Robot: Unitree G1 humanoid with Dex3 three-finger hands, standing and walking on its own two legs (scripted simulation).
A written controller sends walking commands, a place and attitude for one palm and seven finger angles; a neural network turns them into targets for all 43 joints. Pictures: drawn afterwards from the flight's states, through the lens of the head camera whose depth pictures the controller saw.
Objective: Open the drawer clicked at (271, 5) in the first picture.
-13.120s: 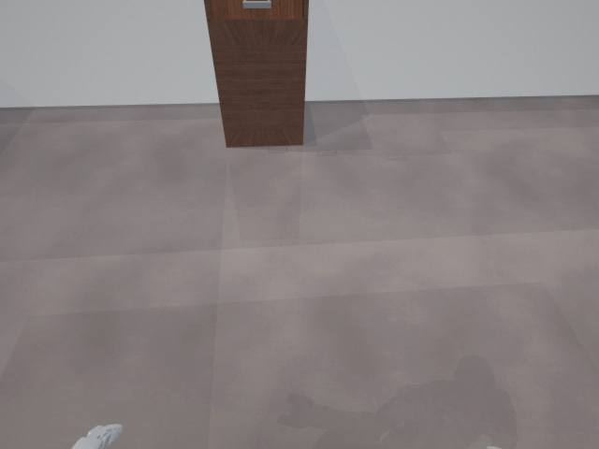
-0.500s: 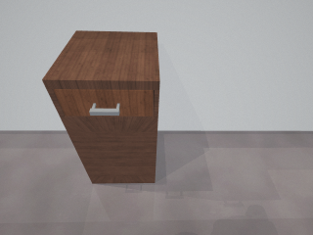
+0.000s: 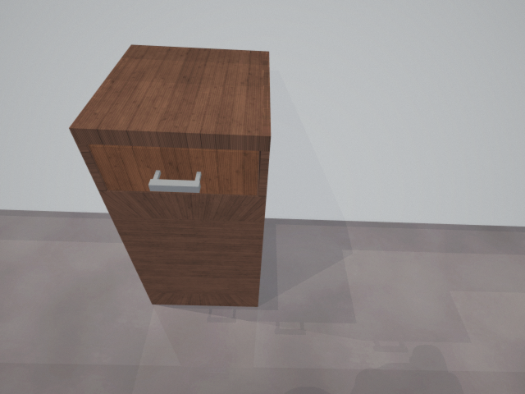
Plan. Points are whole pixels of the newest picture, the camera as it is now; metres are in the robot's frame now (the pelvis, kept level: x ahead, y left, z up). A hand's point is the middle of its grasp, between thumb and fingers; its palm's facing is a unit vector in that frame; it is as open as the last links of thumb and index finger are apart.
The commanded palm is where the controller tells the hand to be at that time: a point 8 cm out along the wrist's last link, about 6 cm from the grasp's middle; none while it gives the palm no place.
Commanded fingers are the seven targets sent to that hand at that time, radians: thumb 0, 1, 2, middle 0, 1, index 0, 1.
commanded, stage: shuffle to correct the standing spot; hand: left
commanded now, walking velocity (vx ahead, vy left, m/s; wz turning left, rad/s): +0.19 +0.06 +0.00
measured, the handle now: (176, 180) +0.57 +0.24 -0.04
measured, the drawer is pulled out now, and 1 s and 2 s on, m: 0.00 0.00 0.00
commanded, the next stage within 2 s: come to a stop and stand still in 0.16 s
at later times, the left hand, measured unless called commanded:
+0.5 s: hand out of the picture +0.15 +0.23 -0.17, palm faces +0.03 -0.98 -0.18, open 7.3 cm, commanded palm none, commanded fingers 0.00 0.90 0.90 -0.20 -0.30 -0.20 -0.30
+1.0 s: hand (136, 386) +0.17 +0.23 -0.16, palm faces +0.08 -0.97 -0.25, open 7.3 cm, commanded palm none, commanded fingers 0.00 0.90 0.90 -0.20 -0.30 -0.20 -0.30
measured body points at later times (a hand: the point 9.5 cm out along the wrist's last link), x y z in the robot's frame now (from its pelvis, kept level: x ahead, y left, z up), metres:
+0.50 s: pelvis +0.11 +0.05 +0.00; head +0.14 +0.06 +0.45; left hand +0.15 +0.28 -0.16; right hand +0.06 -0.14 -0.15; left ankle +0.04 +0.12 -0.74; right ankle +0.15 -0.08 -0.70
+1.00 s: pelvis +0.11 +0.04 +0.00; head +0.16 +0.03 +0.45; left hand +0.17 +0.28 -0.14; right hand +0.22 -0.21 -0.15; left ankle +0.09 +0.18 -0.69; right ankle +0.17 -0.07 -0.74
